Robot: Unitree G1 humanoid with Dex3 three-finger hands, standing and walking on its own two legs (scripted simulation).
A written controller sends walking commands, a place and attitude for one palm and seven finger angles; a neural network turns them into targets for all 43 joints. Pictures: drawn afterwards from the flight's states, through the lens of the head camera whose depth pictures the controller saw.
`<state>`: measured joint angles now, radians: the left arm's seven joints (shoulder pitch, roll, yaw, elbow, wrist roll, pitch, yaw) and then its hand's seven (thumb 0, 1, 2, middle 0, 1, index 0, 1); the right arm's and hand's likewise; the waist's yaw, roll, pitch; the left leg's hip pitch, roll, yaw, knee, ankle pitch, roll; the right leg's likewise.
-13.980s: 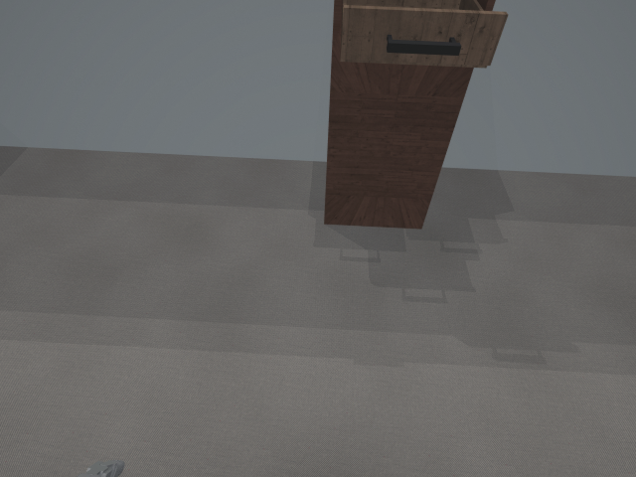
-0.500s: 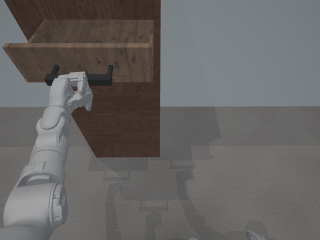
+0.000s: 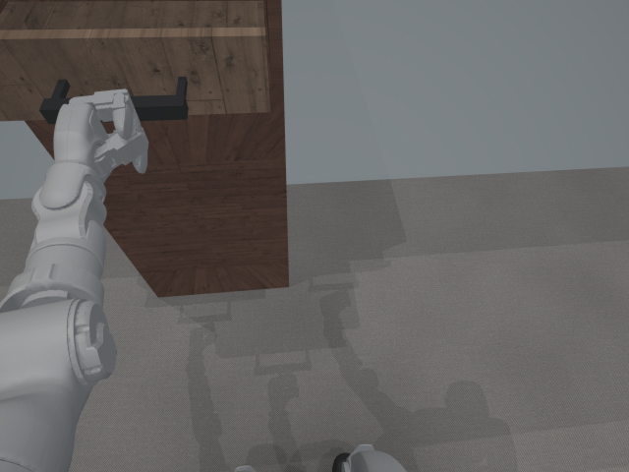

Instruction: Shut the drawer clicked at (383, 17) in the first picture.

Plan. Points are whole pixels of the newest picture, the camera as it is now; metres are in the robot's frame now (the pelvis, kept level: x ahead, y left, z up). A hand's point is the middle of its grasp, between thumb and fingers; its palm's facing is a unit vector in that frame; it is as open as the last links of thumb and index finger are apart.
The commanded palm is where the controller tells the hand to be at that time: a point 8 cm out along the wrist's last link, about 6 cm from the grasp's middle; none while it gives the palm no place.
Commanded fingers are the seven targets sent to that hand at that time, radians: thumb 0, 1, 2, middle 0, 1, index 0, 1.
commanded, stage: push the drawer shut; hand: left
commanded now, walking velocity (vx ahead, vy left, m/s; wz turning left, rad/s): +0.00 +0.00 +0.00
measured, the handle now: (120, 97) +0.57 +0.23 +0.13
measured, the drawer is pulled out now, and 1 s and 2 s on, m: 0.08 0.00 0.00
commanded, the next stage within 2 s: pull the fist back off the drawer in 1.00 s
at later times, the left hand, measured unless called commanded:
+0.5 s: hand (146, 103) +0.56 +0.19 +0.13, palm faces +0.03 -1.00 -0.01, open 3.1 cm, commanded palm +0.54 +0.24 +0.12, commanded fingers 0.00 0.90 0.90 -1.40 -1.60 -1.40 -1.60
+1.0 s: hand (140, 93) +0.57 +0.20 +0.13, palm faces +0.04 -1.00 -0.02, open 3.1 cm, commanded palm +0.60 +0.24 +0.12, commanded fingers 0.00 0.90 0.90 -1.40 -1.60 -1.40 -1.60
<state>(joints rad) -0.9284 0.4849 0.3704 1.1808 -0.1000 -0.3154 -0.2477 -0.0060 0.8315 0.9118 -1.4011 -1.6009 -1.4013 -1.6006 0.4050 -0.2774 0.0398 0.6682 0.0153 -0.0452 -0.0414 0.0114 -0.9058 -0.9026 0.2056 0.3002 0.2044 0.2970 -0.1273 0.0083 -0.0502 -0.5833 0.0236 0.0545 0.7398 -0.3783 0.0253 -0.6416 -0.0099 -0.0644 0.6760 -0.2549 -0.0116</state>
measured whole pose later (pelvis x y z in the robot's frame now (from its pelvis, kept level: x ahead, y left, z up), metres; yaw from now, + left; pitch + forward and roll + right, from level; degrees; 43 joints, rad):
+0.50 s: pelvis +0.02 +0.01 +0.00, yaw +0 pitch +18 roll -2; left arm -1.09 0.58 0.41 1.29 -0.04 -0.29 -0.23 -0.01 0.83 0.91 -1.40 -1.60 -1.40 -1.60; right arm 0.45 -0.28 0.04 0.65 -0.02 0.02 -0.02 0.01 -0.91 -0.90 0.21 0.30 0.21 0.30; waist -0.19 0.02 -0.07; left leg -0.67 0.03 0.05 0.78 -0.42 0.03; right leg -0.72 0.00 -0.07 0.68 -0.28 0.00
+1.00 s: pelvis +0.01 +0.00 -0.01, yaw +1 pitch +21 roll -3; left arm -1.26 0.70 0.39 1.44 0.00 -0.27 -0.24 0.01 0.70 0.93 -1.40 -1.60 -1.40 -1.60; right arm 0.46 -0.29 0.07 0.66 -0.03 0.02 -0.01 0.01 -0.91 -0.90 0.21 0.30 0.21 0.30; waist -0.24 0.03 -0.06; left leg -0.77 0.04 0.01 0.82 -0.41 0.03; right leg -0.78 0.00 -0.11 0.69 -0.27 -0.01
